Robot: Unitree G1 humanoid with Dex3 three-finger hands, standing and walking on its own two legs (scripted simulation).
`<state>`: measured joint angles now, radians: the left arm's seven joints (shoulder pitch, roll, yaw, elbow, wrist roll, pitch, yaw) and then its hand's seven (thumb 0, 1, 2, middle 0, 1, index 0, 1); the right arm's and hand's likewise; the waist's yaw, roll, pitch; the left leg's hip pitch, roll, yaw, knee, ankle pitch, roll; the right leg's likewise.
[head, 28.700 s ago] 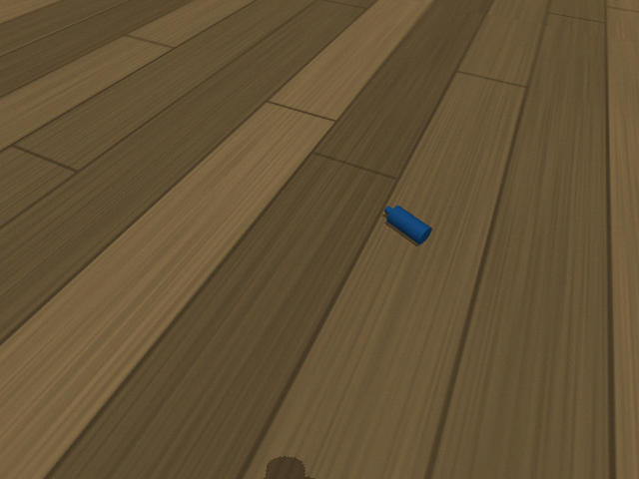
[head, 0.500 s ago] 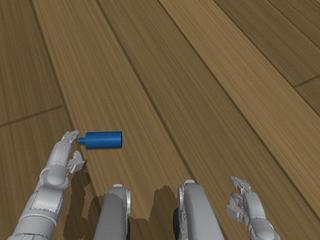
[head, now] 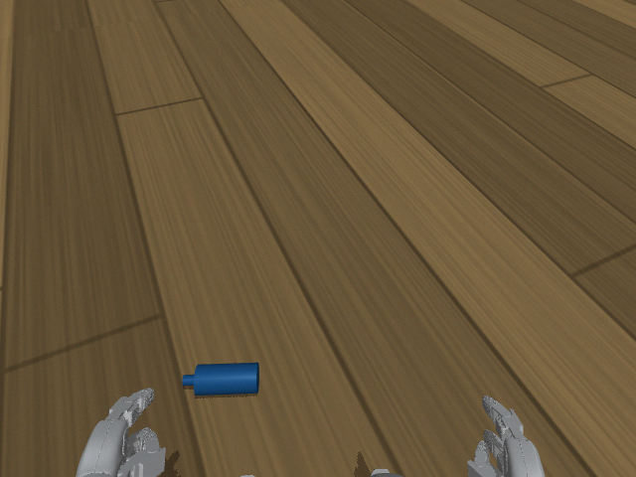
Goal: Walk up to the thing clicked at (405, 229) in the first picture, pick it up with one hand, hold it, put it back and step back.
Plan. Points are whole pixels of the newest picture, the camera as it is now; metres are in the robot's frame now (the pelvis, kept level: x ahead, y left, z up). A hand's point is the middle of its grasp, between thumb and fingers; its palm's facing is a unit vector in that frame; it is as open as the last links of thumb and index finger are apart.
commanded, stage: home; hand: left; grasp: from above
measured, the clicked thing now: (221, 378) +0.50 +0.23 -0.67
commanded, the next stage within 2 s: none
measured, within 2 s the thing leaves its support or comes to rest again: neither
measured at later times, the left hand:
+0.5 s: hand (147, 471) +0.16 +0.19 -0.04, palm faces +0.06 -0.98 -0.20, open 7.4 cm
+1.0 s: hand (150, 467) +0.17 +0.19 -0.04, palm faces +0.05 -0.98 -0.20, open 7.4 cm
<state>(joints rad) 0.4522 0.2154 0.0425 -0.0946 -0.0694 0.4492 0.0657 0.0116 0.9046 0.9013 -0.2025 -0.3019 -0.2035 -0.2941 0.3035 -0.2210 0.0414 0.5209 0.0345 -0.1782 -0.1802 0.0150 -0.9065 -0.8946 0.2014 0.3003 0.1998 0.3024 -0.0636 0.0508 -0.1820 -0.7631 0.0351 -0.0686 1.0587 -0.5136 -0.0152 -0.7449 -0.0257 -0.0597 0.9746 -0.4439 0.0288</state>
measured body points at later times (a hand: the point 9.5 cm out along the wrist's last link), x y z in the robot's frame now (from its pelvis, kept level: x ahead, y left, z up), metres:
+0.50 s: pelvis +0.00 +0.01 +0.01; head +0.02 +0.02 +0.46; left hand +0.16 +0.24 -0.02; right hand +0.17 -0.23 -0.05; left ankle +0.00 +0.12 -0.67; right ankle +0.02 -0.14 -0.67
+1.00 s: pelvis +0.01 +0.01 +0.01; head +0.02 +0.02 +0.46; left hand +0.16 +0.24 -0.02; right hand +0.17 -0.24 -0.06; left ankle +0.00 +0.12 -0.67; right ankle +0.02 -0.14 -0.67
